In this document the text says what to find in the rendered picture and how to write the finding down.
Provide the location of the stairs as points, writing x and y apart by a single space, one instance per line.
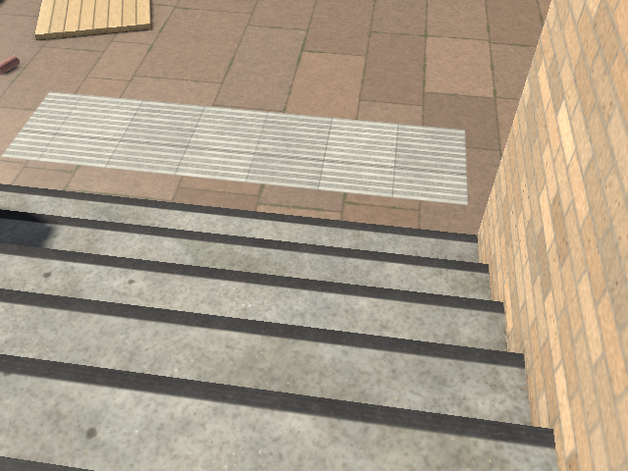
145 335

